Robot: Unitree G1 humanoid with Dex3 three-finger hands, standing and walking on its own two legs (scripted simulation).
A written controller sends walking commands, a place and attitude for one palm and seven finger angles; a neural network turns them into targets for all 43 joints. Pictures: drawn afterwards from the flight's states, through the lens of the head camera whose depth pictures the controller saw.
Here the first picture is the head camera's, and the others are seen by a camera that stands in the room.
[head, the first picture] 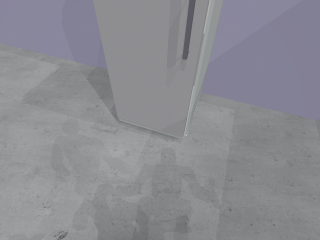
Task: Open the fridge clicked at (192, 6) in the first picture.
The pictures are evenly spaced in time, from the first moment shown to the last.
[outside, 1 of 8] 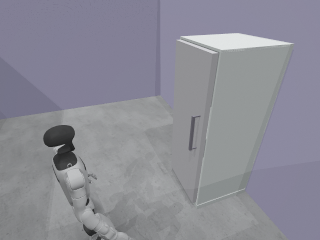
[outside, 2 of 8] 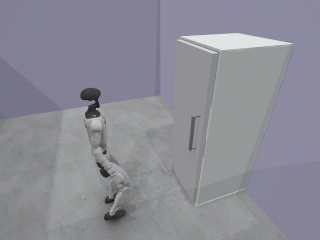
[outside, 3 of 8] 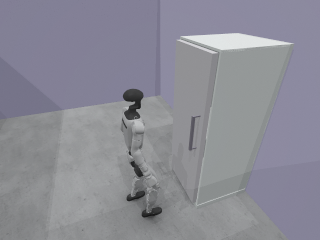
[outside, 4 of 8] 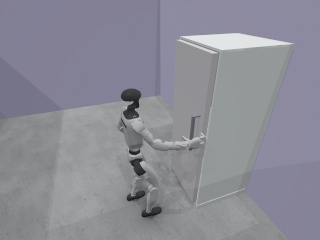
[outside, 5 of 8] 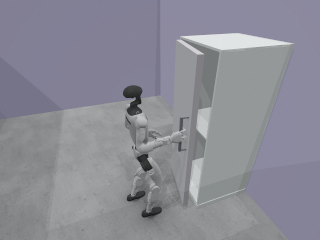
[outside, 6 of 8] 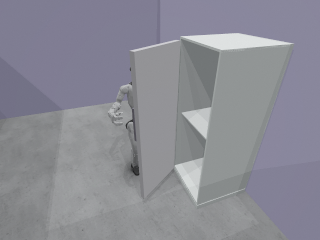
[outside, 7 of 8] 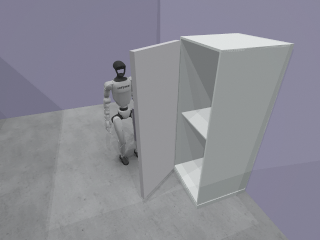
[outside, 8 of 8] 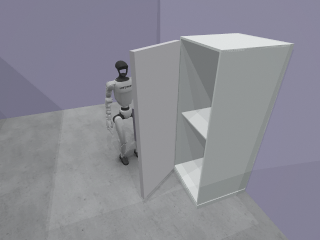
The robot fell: no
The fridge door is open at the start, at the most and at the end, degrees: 0 62 58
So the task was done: yes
